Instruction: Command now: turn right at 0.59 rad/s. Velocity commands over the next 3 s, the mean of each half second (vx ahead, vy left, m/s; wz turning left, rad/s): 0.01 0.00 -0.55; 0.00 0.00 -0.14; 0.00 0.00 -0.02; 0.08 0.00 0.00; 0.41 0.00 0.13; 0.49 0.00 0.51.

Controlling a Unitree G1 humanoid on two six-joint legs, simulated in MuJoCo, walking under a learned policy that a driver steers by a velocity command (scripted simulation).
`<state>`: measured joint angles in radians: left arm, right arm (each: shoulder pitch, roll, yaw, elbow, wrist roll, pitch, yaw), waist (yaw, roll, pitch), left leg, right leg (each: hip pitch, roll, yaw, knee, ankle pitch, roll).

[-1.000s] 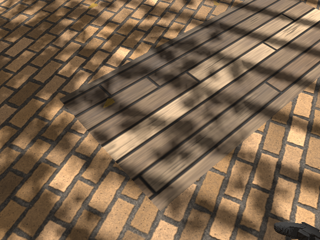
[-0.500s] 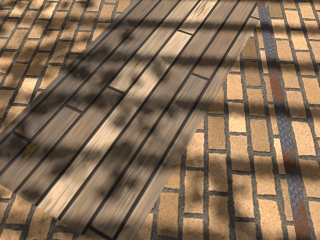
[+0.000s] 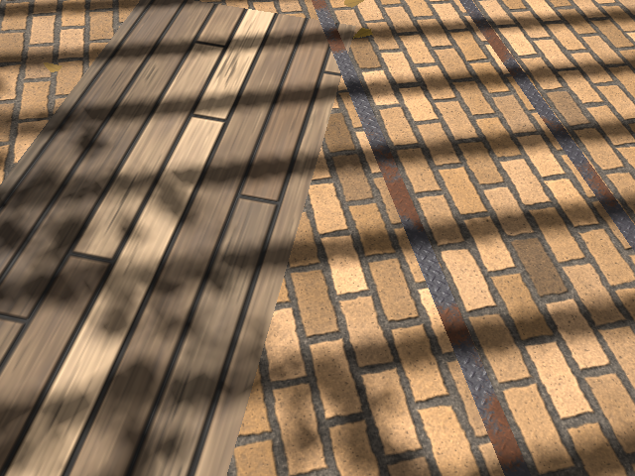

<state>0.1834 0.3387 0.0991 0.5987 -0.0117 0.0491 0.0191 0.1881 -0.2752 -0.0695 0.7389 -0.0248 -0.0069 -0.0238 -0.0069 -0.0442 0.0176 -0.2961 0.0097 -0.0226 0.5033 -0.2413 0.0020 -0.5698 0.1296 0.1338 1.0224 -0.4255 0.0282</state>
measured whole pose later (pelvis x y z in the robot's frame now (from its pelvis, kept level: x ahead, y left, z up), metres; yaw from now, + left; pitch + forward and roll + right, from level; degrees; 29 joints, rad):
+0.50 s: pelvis -0.02 -0.04 +0.00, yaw -17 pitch +2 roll +2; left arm 0.17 0.28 0.06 0.60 0.00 0.02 0.01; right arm 0.14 -0.34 -0.09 0.73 0.00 0.02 -0.03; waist -0.01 0.04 0.04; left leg -0.54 0.03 -0.01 1.11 -0.39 -0.08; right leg -0.28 0.03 0.05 0.46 -0.22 -0.05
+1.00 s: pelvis +0.00 -0.02 +0.00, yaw -19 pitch -1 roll +0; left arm 0.21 0.24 0.04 0.75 0.01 0.02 0.01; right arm 0.18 -0.23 -0.02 0.74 -0.02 -0.02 -0.01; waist 0.01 0.00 0.03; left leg -0.23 0.01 0.00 0.54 -0.30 0.00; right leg -0.25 0.05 0.09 0.54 -0.27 -0.01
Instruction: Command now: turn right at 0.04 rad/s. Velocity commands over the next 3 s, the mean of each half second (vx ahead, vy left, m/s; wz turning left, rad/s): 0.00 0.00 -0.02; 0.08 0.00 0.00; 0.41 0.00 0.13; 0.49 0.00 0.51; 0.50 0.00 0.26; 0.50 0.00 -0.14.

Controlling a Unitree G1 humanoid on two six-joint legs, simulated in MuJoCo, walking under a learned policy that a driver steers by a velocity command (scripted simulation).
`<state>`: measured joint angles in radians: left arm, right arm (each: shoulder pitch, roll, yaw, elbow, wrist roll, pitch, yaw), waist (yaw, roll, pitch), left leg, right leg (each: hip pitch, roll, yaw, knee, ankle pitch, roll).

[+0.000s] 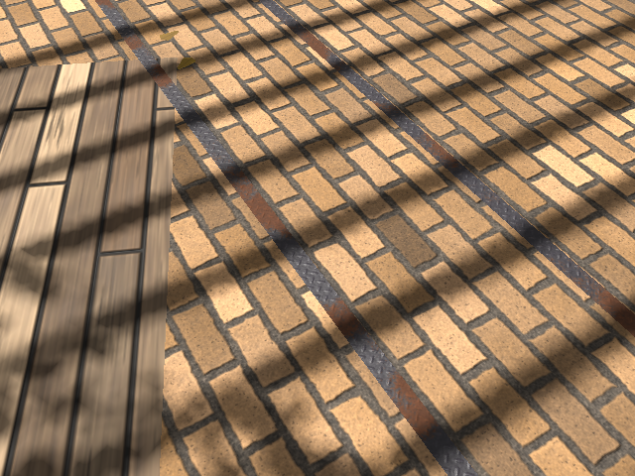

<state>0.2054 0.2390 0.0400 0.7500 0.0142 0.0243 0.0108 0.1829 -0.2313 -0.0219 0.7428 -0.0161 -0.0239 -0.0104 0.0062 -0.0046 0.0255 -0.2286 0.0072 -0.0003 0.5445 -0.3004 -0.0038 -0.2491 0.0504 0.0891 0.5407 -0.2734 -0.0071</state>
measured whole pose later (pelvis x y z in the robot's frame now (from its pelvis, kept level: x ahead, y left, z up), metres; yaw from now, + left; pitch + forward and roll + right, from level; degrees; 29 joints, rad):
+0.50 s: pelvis +0.01 +0.02 +0.00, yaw +0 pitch -2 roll +0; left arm 0.20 0.22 0.05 0.92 0.01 0.02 0.04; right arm 0.22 -0.23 -0.01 0.85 -0.01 -0.03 -0.01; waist 0.00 0.00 0.04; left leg -0.19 -0.02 0.01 0.51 -0.29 0.02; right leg -0.21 0.02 0.10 0.50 -0.27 0.02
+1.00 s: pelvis +0.03 +0.01 +0.01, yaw +0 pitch +0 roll +0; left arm 0.22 0.24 0.05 1.06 -0.03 -0.05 0.01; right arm 0.34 -0.26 -0.04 0.98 0.02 -0.05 -0.03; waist -0.03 0.02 -0.01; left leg -0.11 -0.01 0.00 0.37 -0.27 0.04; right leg -0.35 -0.02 -0.02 0.79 -0.44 -0.03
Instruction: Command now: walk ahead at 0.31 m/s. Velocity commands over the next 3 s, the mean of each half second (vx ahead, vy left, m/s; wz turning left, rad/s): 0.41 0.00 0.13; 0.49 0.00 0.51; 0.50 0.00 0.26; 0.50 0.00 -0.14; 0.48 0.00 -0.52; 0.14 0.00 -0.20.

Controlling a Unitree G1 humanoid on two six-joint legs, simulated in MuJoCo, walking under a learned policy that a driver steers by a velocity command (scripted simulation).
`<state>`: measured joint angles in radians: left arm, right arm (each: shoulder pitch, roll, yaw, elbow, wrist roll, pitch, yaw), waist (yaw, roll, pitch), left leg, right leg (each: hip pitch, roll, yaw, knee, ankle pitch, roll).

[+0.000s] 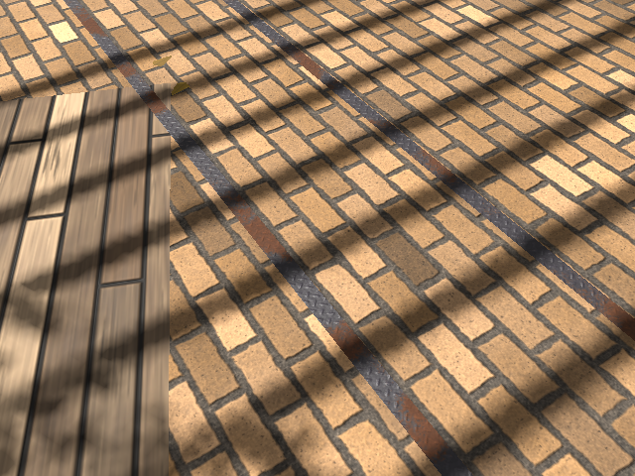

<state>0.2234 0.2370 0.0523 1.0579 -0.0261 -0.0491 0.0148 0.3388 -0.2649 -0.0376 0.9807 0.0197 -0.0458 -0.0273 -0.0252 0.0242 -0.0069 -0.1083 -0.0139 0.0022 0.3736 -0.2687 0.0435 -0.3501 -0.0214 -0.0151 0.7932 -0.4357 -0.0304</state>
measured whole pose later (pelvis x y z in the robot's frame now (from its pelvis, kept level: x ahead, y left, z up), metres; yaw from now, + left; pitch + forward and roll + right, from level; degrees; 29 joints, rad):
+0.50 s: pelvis +0.20 -0.04 -0.01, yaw +6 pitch +2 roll -1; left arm 0.41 0.22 0.02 1.07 0.00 -0.10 0.02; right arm 0.06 -0.25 -0.03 0.82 0.03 -0.07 0.04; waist 0.07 0.04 0.02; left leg -0.68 0.06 0.02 0.63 0.07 0.05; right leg 0.16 0.05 -0.12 0.13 -0.32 -0.03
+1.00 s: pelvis +0.50 +0.02 +0.00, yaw +22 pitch +2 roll +1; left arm 0.03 0.28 0.03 0.74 0.00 -0.12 0.00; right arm 0.34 -0.28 -0.07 0.80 0.03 -0.05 -0.01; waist -0.09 -0.04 0.02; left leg -0.12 -0.12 -0.16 0.38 -0.29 0.08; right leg -0.60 -0.05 0.11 0.52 0.06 0.05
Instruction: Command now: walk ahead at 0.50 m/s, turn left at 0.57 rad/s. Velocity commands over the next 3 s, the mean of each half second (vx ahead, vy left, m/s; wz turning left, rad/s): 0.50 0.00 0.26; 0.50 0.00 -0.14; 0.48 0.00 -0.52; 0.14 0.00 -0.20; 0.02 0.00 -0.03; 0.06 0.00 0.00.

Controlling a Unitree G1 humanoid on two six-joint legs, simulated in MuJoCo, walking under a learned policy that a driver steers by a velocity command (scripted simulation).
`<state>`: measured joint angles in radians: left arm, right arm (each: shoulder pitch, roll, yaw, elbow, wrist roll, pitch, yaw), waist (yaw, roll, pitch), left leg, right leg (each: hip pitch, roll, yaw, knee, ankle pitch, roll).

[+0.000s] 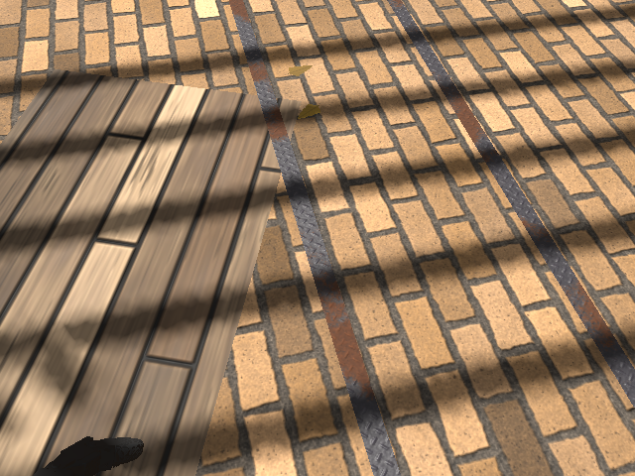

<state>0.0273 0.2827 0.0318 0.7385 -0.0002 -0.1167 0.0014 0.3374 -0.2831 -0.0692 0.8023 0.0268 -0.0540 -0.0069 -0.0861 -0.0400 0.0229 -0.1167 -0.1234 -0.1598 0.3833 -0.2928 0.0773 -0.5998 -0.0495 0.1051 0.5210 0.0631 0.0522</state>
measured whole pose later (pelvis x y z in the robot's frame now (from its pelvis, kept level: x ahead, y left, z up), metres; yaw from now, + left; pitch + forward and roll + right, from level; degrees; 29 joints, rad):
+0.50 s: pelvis +0.27 -0.01 +0.00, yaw +7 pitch +2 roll -2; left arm 0.41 0.28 0.05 0.89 -0.02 -0.08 -0.01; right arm 0.05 -0.25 -0.03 0.68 0.02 -0.07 0.03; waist 0.11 0.04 0.01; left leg -0.59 0.06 -0.03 0.57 -0.03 0.02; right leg 0.00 0.03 -0.03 0.24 -0.28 -0.01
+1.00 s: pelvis +0.53 +0.05 +0.00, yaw +0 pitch +2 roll +2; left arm 0.13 0.27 0.04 0.75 -0.02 -0.05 -0.04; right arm 0.34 -0.27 -0.06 0.86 0.00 -0.09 0.00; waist -0.07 -0.05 0.01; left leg 0.05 -0.05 0.16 0.19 -0.28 0.04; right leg -0.67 -0.08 0.03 0.66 0.08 -0.02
